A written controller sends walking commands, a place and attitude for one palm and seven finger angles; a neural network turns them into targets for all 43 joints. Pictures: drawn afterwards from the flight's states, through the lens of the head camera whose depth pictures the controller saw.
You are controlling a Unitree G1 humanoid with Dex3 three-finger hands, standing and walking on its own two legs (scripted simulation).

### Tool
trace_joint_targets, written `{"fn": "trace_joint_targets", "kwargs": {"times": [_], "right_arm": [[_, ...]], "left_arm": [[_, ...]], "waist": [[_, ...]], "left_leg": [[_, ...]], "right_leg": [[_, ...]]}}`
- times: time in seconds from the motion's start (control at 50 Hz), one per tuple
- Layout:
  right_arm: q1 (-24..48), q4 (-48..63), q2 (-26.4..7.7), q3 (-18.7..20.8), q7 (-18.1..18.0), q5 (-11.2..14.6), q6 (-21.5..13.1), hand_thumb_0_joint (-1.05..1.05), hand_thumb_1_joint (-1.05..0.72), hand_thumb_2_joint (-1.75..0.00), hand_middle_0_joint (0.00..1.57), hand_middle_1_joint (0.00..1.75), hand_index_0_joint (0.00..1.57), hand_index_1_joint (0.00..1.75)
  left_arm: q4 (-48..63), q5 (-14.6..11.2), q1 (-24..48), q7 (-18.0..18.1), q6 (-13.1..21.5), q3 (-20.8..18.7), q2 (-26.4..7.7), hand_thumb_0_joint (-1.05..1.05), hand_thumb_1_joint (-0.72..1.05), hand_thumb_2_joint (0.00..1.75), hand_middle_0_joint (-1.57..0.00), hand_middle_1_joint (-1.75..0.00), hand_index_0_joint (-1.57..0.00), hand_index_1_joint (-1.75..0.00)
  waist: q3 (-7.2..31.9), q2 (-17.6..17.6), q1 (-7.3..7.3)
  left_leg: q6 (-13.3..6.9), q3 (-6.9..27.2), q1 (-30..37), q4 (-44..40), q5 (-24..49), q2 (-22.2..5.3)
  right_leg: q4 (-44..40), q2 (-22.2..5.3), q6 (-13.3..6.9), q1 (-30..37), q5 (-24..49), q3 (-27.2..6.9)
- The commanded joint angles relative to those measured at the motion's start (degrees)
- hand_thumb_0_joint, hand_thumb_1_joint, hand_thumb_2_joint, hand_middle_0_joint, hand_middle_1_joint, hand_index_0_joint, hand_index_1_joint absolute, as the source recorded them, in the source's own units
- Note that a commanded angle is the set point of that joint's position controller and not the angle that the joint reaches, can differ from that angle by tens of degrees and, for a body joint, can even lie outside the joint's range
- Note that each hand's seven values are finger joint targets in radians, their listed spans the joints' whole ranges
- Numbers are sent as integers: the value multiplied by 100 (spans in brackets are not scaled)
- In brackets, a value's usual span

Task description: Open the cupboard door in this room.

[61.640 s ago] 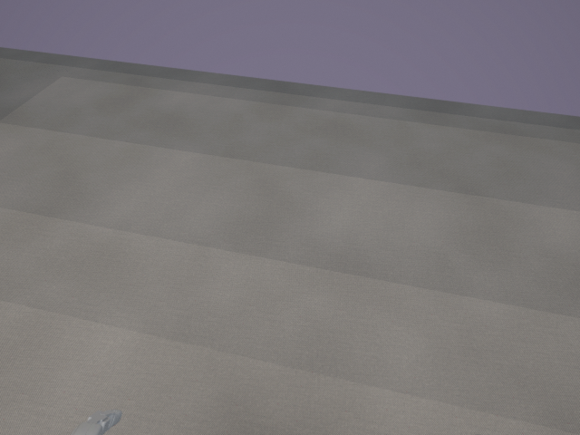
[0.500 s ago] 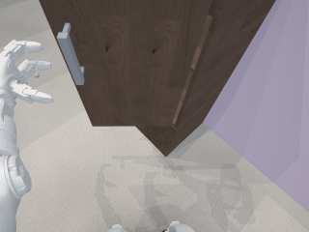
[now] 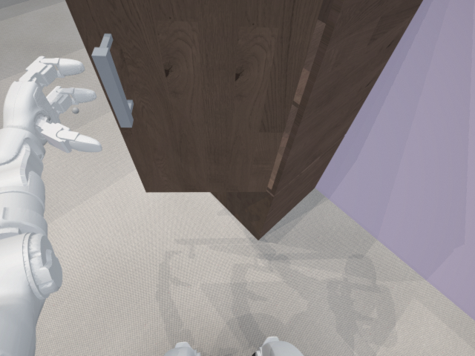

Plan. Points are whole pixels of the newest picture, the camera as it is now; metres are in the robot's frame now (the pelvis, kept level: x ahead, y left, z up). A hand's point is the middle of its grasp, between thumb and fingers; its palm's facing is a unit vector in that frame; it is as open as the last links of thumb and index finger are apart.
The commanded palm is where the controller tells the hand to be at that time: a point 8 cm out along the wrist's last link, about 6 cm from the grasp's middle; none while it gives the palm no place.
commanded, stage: slide the fingers in behind the handle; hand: left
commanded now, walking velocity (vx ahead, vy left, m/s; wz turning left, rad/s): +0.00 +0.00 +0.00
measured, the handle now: (117, 84) +0.55 +0.18 +0.12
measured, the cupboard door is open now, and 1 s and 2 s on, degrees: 49 49 49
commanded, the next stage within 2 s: close the thumb around the handle in 1.60 s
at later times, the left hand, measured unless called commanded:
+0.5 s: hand (95, 108) +0.49 +0.20 +0.12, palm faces -0.03 -1.00 +0.01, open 14.0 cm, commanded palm +0.46 +0.25 +0.12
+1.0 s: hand (121, 107) +0.48 +0.16 +0.13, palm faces -0.05 -1.00 -0.01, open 14.0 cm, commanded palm +0.46 +0.22 +0.12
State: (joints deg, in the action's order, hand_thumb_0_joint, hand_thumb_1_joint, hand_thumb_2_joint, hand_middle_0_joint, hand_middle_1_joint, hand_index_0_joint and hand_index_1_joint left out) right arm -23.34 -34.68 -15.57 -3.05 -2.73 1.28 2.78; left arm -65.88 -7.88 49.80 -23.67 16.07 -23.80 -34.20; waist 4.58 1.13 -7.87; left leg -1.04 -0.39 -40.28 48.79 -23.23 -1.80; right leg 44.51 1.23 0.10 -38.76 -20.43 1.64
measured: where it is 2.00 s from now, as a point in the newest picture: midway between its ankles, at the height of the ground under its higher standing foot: outside the picture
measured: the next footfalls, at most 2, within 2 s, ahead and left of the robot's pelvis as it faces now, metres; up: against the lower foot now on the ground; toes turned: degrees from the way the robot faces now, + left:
none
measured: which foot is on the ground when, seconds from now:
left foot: down 0.00-1.00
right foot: down 0.00-1.00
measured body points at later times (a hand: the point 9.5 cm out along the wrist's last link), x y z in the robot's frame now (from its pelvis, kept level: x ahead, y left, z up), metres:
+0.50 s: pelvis +0.00 -0.01 +0.00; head +0.09 +0.00 +0.44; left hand +0.48 +0.26 +0.13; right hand +0.01 -0.28 -0.11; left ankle +0.00 +0.10 -0.70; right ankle +0.01 -0.13 -0.70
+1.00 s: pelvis +0.00 -0.01 +0.00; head +0.08 +0.00 +0.44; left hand +0.48 +0.22 +0.13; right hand +0.03 -0.27 -0.11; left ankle +0.00 +0.10 -0.70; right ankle +0.01 -0.13 -0.70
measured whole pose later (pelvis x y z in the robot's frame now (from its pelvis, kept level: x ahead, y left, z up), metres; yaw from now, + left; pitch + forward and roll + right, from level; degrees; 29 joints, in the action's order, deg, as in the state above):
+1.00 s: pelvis +0.00 -0.01 +0.00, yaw +0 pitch +14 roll -2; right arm -22.7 -35.3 -15.1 -1.8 -1.4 0.9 1.3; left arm -61.5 -7.7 48.7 -15.7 17.2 -19.3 -24.8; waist 5.4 1.6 -7.3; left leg -0.3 -0.5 -38.9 48.0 -23.2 -1.9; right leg 45.2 1.4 -0.6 -38.1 -21.1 1.5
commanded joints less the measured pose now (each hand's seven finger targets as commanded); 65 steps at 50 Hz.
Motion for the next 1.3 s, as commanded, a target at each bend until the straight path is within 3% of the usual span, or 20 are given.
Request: {"fn": "trace_joint_targets", "kwargs": {"times": [0.0, 0.12, 0.2, 0.22, 0.28, 0.34, 0.42, 0.46, 0.54, 0.64, 0.74, 0.78, 0.82, 0.86, 0.94, 0.96, 1.02, 1.1, 1.14, 1.28], "right_arm": [[-655, 336, -1116, 424, -112, 23, -131, 0, -90, -90, 20, 30, 20, 30], [-690, 289, -1088, 406, -127, 14, -191, 0, -90, -90, 20, 30, 20, 30], [-713, 296, -1097, 409, -122, 22, -203, 0, -90, -90, 20, 30, 20, 30], [-697, 299, -1084, 414, -107, 18, -220, 0, -90, -90, 20, 30, 20, 30], [-743, 341, -1090, 437, -109, 16, -219, 0, -90, -90, 20, 30, 20, 30], [-715, 400, -1030, 435, -70, 11, -218, 0, -90, -90, 20, 30, 20, 30], [-718, 398, -1059, 460, -58, 29, -182, 0, -90, -90, 20, 30, 20, 30], [-708, 405, -1061, 466, -69, 28, -179, 0, -90, -90, 20, 30, 20, 30], [-662, 389, -973, 473, -33, 20, -217, 0, -90, -90, 20, 30, 20, 30], [-637, 351, -967, 485, -10, 15, -236, 0, -90, -90, 20, 30, 20, 30], [-626, 347, -958, 467, -1, 0, -233, 0, -90, -90, 20, 30, 20, 30], [-588, 334, -925, 466, 18, -8, -247, 0, -90, -90, 20, 30, 20, 30], [-592, 368, -940, 487, 33, -34, -265, 0, -90, -90, 20, 30, 20, 30], [-567, 395, -897, 483, 58, -35, -279, 0, -90, -90, 20, 30, 20, 30], [-545, 374, -887, 496, 96, -12, -260, 0, -90, -90, 20, 30, 20, 30], [-540, 344, -913, 510, 88, -11, -250, 0, -90, -90, 20, 30, 20, 30], [-516, 390, -894, 509, 69, 4, -227, 0, -90, -90, 20, 30, 20, 30], [-547, 347, -873, 494, 73, -18, -253, 0, -90, -90, 20, 30, 20, 30], [-542, 346, -845, 505, 87, -29, -288, 0, -90, -90, 20, 30, 20, 30], [-550, 206, -901, 510, 69, -17, -330, 0, -90, -90, 20, 30, 20, 30]], "left_arm": [[1050, -231, 2739, -33, 348, -221, -1596, 0, -50, 30, -30, -120, -30, -120], [1100, -116, 2888, -22, 342, -88, -1597, 0, -50, 30, -30, -120, -30, -120], [966, -143, 2842, 48, 344, -159, -1640, 0, -50, 30, -30, -120, -30, -120], [1012, -149, 2965, 57, 322, -55, -1504, 0, -50, 30, -30, -120, -30, -120], [1077, -146, 2691, 112, 342, -379, -1832, 0, -50, 30, -30, -120, -30, -120], [1356, -141, 2671, 157, 385, -141, -1491, 0, -50, 30, -30, -120, -30, -120], [1128, -166, 2487, 199, 272, -229, -1526, 0, -50, 30, -30, -120, -30, -120], [1277, -159, 2566, 202, 302, -276, -1595, 0, -50, 30, -30, -120, -30, -120], [1628, -222, 2703, 257, 425, 160, -937, 0, -50, 30, -30, -120, -30, -120], [1551, -293, 2647, 374, 354, 273, -607, 0, -50, 30, -30, -120, -30, -120], [1392, -130, 2706, 627, 294, 193, -705, 0, -50, 30, -30, -120, -30, -120], [1483, -51, 2848, 714, 369, 273, -632, 0, -50, 30, -30, -120, -30, -120], [1750, -32, 2804, 799, 492, 19, -896, 0, -50, 30, -30, -120, -30, -120], [1894, -72, 2665, 821, 574, 138, -642, 0, -50, 30, -30, -120, -30, -120], [1652, -98, 2435, 826, 452, 482, -143, 0, -50, 30, -30, -120, -30, -120], [1529, -83, 2426, 852, 386, 340, -310, 0, -50, 30, -30, -120, -30, -120], [1548, -106, 2432, 896, 272, 445, -145, 0, -50, 30, -30, -120, -30, -120], [1549, -36, 2566, 1036, 381, 409, -193, 0, -50, 30, -30, -120, -30, -120], [1685, -20, 2670, 1047, 485, 663, 118, 0, -50, 30, -30, -120, -30, -120], [1419, -3, 2890, 1036, 521, 639, -3, 0, -50, 30, -30, -120, -30, -120]], "waist": [[2189, 371, -100], [2255, 742, -89], [2158, 498, -93], [2183, 670, -142], [2537, 439, 9], [2539, 693, -1], [2265, 311, -11], [2390, 464, 16], [2391, 694, -63], [2270, 435, -74], [2101, 267, -58], [2227, 477, -50], [2609, 472, 62], [2878, 657, 95], [2428, 410, 16], [2283, 342, 29], [2171, 135, 20], [2129, 147, 25], [2193, 233, -33], [2191, 206, -89]], "left_leg": [[-68, 251, 1599, -575, 1794, 43], [-73, 222, 1519, -557, 1640, 79], [-88, 205, 1290, -565, 1455, 82], [-97, 165, 1325, -563, 1408, 93], [-112, 132, 1282, -519, 1660, 108], [-105, 103, 1435, -501, 1933, 120], [-129, 44, 1151, -549, 1658, 107], [-121, 49, 1266, -541, 1796, 115], [-93, 120, 1718, -508, 2101, 97], [-93, 152, 1722, -543, 2067, 100], [-95, 167, 1518, -555, 1944, 112], [-61, 177, 1640, -548, 1989, 112], [-47, 186, 1777, -510, 2174, 110], [-26, 186, 2018, -449, 2530, 112], [-37, 175, 1884, -479, 2409, 102], [-38, 154, 1741, -525, 2236, 96], [-64, 106, 1564, -611, 1998, 122], [-67, 115, 1512, -616, 1848, 145], [-68, 140, 1645, -584, 1911, 153], [-77, 132, 1543, -607, 1518, 163]], "right_leg": [[-483, 155, -115, 736, 1566, 5], [-476, 125, -118, 706, 1486, -43], [-493, 130, -102, 785, 1392, -58], [-514, 125, -90, 762, 1382, -83], [-455, 125, -90, 1160, 1742, -124], [-408, 138, -106, 1105, 1950, -86], [-502, 134, -64, 1218, 1897, -132], [-465, 125, -84, 1250, 2019, -137], [-432, 154, -121, 947, 2021, -37], [-443, 155, -117, 907, 1967, 3], [-415, 128, -111, 880, 1887, 6], [-387, 115, -106, 833, 1885, -9], [-328, 121, -114, 1029, 2046, -31], [-262, 134, -124, 1045, 2270, -25], [-328, 156, -131, 922, 2156, 41], [-363, 142, -114, 926, 2105, 23], [-425, 122, -105, 1057, 2060, 11], [-434, 113, -111, 1048, 1945, -15], [-403, 119, -129, 970, 1934, 6], [-471, 106, -113, 922, 1695, -55]]}}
